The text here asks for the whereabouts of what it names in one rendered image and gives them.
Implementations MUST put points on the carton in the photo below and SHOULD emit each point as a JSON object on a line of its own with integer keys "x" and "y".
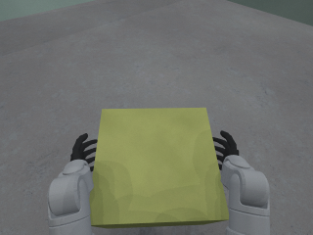
{"x": 156, "y": 167}

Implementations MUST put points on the robot left hand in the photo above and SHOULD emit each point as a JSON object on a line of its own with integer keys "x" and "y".
{"x": 78, "y": 152}

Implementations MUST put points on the left robot forearm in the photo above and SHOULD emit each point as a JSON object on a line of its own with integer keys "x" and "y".
{"x": 68, "y": 204}

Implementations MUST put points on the robot right hand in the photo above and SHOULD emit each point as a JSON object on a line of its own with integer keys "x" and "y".
{"x": 229, "y": 145}

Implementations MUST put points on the right robot forearm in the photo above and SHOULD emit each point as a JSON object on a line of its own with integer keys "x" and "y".
{"x": 249, "y": 197}

